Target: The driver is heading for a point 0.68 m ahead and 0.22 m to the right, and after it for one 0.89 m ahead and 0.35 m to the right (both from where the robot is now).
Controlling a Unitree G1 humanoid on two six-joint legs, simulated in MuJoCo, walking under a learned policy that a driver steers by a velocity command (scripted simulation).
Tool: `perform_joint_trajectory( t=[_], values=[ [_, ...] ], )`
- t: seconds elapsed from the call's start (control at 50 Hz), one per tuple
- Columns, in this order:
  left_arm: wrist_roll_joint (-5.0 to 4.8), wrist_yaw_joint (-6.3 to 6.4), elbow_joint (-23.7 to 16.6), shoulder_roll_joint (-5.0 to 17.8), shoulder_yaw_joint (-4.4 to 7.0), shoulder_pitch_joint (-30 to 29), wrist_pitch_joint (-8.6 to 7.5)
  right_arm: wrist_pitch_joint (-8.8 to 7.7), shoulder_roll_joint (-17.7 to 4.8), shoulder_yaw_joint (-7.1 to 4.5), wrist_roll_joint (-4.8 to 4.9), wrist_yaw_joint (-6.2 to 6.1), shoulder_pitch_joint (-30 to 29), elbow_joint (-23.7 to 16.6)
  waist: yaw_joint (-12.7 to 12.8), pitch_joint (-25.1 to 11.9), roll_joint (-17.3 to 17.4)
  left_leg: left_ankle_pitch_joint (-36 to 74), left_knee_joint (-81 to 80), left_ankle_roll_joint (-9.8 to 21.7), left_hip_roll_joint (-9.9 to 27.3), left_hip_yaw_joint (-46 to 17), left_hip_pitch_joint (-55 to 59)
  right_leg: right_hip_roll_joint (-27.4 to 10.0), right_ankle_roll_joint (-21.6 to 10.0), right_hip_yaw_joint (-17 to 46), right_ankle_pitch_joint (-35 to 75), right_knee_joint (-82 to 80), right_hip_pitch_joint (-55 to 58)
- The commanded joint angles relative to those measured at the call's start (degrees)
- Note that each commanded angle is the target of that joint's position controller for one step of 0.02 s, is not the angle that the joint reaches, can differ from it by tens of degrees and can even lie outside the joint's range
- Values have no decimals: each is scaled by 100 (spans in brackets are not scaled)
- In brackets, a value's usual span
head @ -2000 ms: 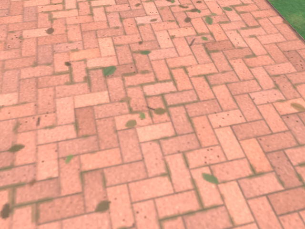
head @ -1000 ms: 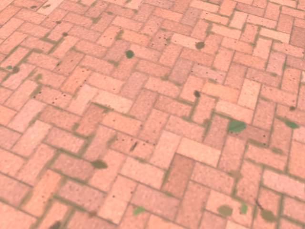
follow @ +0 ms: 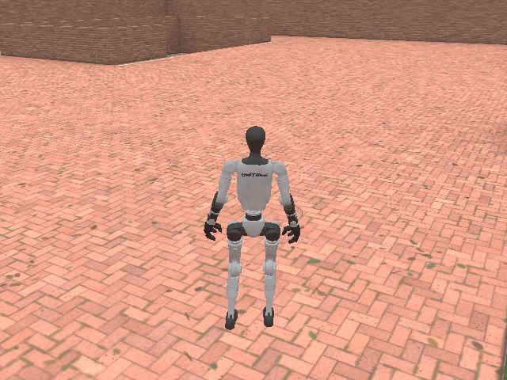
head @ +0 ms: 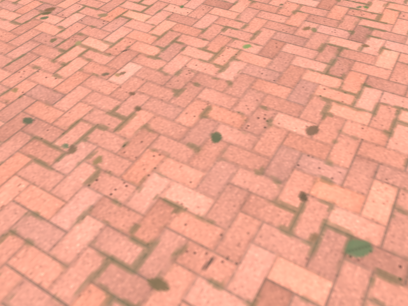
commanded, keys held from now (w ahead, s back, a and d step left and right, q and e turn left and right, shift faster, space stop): w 0.30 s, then w+e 0.70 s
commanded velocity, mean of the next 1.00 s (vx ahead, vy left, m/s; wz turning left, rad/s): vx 0.46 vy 0.00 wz -0.28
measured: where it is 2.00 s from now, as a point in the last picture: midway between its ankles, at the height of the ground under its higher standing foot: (277, 204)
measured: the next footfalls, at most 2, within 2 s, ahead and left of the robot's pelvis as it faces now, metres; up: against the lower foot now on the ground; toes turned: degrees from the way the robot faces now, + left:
left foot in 0.42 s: +0.36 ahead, +0.15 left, +0.00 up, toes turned -2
right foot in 0.96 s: +0.61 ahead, -0.14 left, +0.00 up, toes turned -22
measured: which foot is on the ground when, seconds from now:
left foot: up 0.00-0.40, down 0.42-0.98, up 1.00-1.00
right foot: down 0.00-0.44, up 0.46-0.94, down 0.96-1.00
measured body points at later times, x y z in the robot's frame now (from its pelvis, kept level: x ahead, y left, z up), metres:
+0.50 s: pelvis +0.23 +0.05 +0.00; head +0.26 +0.06 +0.45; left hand +0.20 +0.32 -0.14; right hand +0.43 -0.20 -0.08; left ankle +0.32 +0.15 -0.73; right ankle +0.04 -0.09 -0.65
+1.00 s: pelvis +0.49 -0.02 -0.01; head +0.53 -0.05 +0.43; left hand +0.77 +0.15 -0.10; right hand +0.43 -0.30 -0.15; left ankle +0.34 +0.16 -0.68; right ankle +0.57 -0.13 -0.73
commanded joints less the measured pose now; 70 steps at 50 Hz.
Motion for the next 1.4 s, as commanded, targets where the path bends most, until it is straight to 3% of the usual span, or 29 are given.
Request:
perform_joint_trajectory(
  t=[0.02,0.06,0.12,0.22,0.36,0.4,0.42,0.44,0.46,0.48,0.52,0.54,0.58,0.64,0.76,0.86,0.9,0.94,0.96,0.98,1.0,1.02,1.04,1.06,1.08,1.16,1.26,1.32,1.4],
  values=[
    [129,-97,74,1233,283,1232,-194,-345,-673,-156,104,-47,-1241,-965,610,535,-1526,-938,2183,43,-223,-73,-3353,-2374,-1454,4473,-1402,-2560,1866],
    [102,-45,-101,798,158,750,-206,-471,-656,-175,117,61,-894,-719,317,611,-830,21,2719,267,233,-121,-3679,-1991,-1152,3349,-950,-2418,1978],
    [97,-25,-58,503,33,807,-113,-510,-524,-191,4,190,-1169,-712,327,510,-743,1040,2097,255,497,173,-3447,-1498,-764,2052,602,-2583,1926],
    [89,108,23,775,54,1038,18,-495,-144,-34,0,324,-1950,-940,481,556,-687,2036,324,-71,281,603,-2727,-1194,-739,995,1803,-2719,1396],
    [-29,133,158,979,154,1102,75,-553,-602,-111,41,417,-2314,-1153,187,731,-764,2231,-690,209,112,460,-1741,-1638,-612,1017,2635,-2430,1442],
    [6,130,99,1047,178,921,125,-562,-960,-305,20,336,-1191,-843,-466,-32,-773,2064,-817,447,-150,635,-102,-1355,-401,771,4356,-1079,1275],
    [81,130,-7,919,121,839,137,-541,-1224,-427,7,256,-108,-578,-957,-804,-644,1927,-621,653,272,235,1577,-1064,-199,636,3793,277,388],
    [110,121,-165,183,-70,1450,88,-491,-1784,-549,-158,210,618,-438,-814,-1877,729,602,-921,1302,1857,-2070,3725,-200,179,262,1216,2556,-1607],
    [-48,113,-87,191,-83,1606,-10,-489,-1439,-428,-144,253,624,-398,-740,-2295,1467,-508,-2075,1572,2392,-3935,3542,83,188,957,-1275,3698,-2232],
    [-222,114,-232,761,101,1082,-41,-509,-1045,-301,-82,259,105,-405,-651,-1163,1029,-873,-2295,1275,2193,-3206,2644,-247,138,1044,-943,4113,-2713],
    [-138,164,-349,713,140,504,-23,-561,-671,-205,-90,274,-655,-388,-303,-181,392,402,-2525,995,1771,-1642,1079,-722,76,809,-52,3756,-2481],
    [-87,176,-298,613,177,579,50,-614,-505,-172,-153,290,-876,-358,-104,-61,474,933,-2674,890,1523,-1034,622,-893,68,871,234,3502,-2140],
    [-86,150,-259,351,164,738,205,-691,-430,-188,-178,302,-1030,-244,77,32,476,1441,-2939,936,1386,-405,157,-982,95,824,454,3397,-1807],
    [-42,161,-510,355,196,351,324,-760,-620,-249,-187,256,-981,-66,125,332,223,1920,-3168,1054,1423,177,39,-1022,177,917,978,3008,-2287],
    [4,-74,-961,251,96,-798,205,-656,-970,-307,-158,113,-613,124,-248,595,-83,2541,-3243,970,1348,1141,534,-879,203,427,2380,1057,-2471],
    [-15,-276,-1488,267,43,-1575,199,-415,-1175,-370,-33,100,-89,318,-486,737,-104,3363,-2725,852,1628,1474,1703,-723,-32,22,1804,276,-2805],
    [-21,-317,-1608,437,120,-1439,221,-322,-1329,-408,-6,80,-171,279,-280,446,122,5177,-2064,718,1637,1659,1931,-388,-229,-309,1240,200,-2254],
    [-45,-294,-1455,823,339,-421,259,-221,-1457,-437,17,38,-292,210,355,-233,304,6683,-451,553,1505,1826,1759,119,-529,-575,860,111,-797],
    [-51,-203,-1203,1187,549,592,292,-222,-1379,-389,13,14,-348,152,880,-744,111,6050,964,326,1275,1906,892,234,-776,-336,1157,-258,822],
    [-64,-79,-1108,1885,719,994,331,-321,-684,-169,-213,69,112,-108,584,-1320,-1275,1906,3142,-30,579,1836,-1535,-1223,-1556,2160,923,-316,3042],
    [-34,-111,-1335,1835,636,920,235,-580,-547,-51,-151,162,26,-273,447,-2235,-1334,-1059,4360,-130,-347,435,-2867,-2147,-2388,5073,-28,-1468,3938],
    [36,-149,-1307,1353,489,864,160,-746,-1049,-191,101,234,-796,-437,751,-1723,-713,-612,4466,25,0,-96,-3476,-2004,-1965,4495,74,-1813,3667],
    [42,-147,-1302,1185,437,576,103,-829,-1007,-166,160,242,-1024,-553,566,-996,-526,-76,4044,144,246,-37,-3552,-1792,-1727,3655,509,-1812,2858],
    [22,-137,-1368,1001,380,143,86,-841,-957,-166,40,194,-977,-466,261,-562,-99,293,3504,128,490,-17,-3216,-1513,-1520,2963,1129,-1826,1967],
    [66,-113,-1467,831,320,-162,78,-789,-1018,-215,-57,169,-860,-404,42,-361,-190,538,3085,74,649,-29,-2778,-1313,-1418,2504,1688,-1920,1308],
    [52,-2,-1529,948,336,-190,43,-544,-797,-199,-200,170,-820,-467,-168,-169,-278,1114,2183,-309,614,135,-2298,-990,-1437,1848,2589,-2216,290],
    [10,129,-1397,1089,383,200,113,-565,-563,-76,-151,205,-1933,-799,237,97,-586,2832,-61,-459,204,220,-1937,-586,-1017,1474,1727,-2135,-106],
    [-29,135,-1274,1110,401,450,139,-624,-701,-105,-64,269,-2252,-948,353,123,-688,3030,-583,-389,73,97,-1696,-758,-917,1838,1311,-1922,78],
    [-15,188,-1257,1042,406,400,214,-729,-1011,-237,-48,323,-1917,-910,97,57,-931,2192,-912,-105,57,-22,-1283,-1008,-755,2467,1332,-1219,617]
  ],
)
